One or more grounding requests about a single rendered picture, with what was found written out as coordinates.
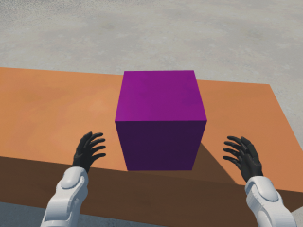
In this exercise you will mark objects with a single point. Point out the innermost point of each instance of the robot left forearm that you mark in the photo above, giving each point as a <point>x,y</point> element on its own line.
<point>63,209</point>

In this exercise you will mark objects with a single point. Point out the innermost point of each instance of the carton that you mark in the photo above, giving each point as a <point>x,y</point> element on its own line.
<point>160,120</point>

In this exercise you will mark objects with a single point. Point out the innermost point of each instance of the robot left hand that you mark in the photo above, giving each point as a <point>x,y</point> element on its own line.
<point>84,151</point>

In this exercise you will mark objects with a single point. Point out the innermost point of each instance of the robot right hand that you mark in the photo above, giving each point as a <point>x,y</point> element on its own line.
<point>248,160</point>

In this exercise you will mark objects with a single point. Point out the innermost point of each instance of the robot right forearm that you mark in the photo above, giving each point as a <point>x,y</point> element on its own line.
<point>267,204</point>

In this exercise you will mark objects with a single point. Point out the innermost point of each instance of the pedestal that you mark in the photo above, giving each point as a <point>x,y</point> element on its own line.
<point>45,113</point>

